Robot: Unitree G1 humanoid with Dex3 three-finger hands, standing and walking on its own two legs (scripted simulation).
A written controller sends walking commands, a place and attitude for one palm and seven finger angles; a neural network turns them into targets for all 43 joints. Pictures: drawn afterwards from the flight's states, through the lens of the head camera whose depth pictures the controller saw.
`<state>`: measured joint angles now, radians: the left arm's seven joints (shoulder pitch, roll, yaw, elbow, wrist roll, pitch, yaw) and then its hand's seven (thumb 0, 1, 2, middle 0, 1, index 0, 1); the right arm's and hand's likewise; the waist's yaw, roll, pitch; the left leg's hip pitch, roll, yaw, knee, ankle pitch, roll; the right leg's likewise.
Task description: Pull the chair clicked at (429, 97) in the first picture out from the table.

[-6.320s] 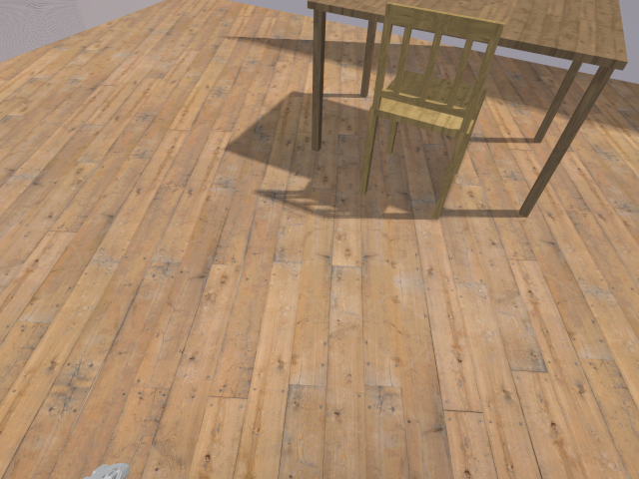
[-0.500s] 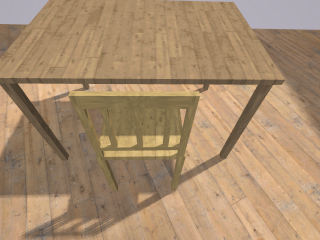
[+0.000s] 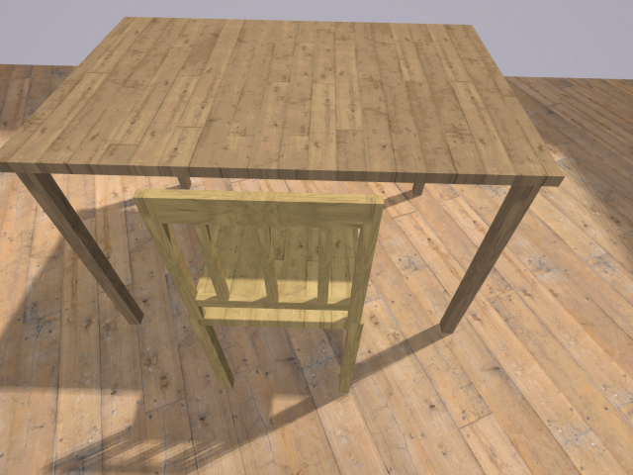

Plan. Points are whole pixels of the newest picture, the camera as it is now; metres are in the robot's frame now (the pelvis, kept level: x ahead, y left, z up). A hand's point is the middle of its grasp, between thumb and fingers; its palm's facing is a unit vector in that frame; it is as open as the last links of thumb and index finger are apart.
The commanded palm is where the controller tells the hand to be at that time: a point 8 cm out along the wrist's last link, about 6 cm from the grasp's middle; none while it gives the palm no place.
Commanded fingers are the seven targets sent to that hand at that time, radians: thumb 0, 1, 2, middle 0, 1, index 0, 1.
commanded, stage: look again from close up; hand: left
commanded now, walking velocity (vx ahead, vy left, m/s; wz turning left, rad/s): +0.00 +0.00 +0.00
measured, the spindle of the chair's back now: (268, 264) +0.49 +0.13 -0.11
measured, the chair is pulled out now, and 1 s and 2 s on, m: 0.00 0.00 0.00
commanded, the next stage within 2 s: none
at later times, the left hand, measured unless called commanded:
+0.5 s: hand out of the picture +0.02 +0.28 -0.19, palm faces +0.02 -0.97 -0.23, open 7.4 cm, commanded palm none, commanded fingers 0.00 0.90 0.90 -0.20 -0.30 -0.20 -0.30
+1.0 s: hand out of the picture -0.10 +0.27 -0.18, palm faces -0.01 -0.98 -0.17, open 7.4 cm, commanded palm none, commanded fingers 0.00 0.90 0.90 -0.20 -0.30 -0.20 -0.30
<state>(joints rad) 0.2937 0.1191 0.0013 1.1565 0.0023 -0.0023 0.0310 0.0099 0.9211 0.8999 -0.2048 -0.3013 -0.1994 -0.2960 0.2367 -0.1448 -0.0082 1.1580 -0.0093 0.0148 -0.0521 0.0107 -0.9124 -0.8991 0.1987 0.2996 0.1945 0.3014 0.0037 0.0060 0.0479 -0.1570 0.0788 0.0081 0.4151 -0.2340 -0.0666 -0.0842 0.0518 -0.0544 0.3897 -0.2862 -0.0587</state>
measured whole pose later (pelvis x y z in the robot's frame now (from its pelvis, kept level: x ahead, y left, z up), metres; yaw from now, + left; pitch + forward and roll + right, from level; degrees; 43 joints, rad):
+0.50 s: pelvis -0.03 +0.08 -0.01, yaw -1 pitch -2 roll -1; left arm 0.27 0.23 0.01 0.99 0.02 0.00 0.04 0.01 0.91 0.90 -0.20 -0.30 -0.20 -0.30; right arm 0.19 -0.16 -0.02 1.00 -0.02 -0.01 -0.02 0.01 -0.90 -0.90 0.20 0.30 0.20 0.30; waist 0.02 -0.02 0.01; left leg -0.27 0.00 0.05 0.59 -0.29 0.05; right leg -0.18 -0.03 -0.01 0.52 -0.31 0.04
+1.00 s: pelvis -0.06 +0.10 +0.00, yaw -1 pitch -2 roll +0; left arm 0.38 0.17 -0.01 1.09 0.02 0.00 0.03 0.01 0.91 0.90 -0.20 -0.30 -0.20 -0.30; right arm 0.28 -0.15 -0.02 1.09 -0.01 0.01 -0.01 0.01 -0.90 -0.90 0.20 0.30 0.20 0.30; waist 0.00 -0.02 0.05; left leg -0.26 -0.05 0.08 0.45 -0.17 0.08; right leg -0.21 -0.08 0.01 0.45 -0.22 0.05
